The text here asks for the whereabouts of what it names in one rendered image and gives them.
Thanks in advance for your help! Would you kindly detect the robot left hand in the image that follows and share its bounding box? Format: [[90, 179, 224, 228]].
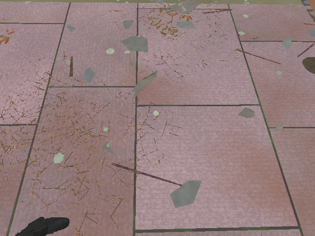
[[15, 216, 70, 236]]

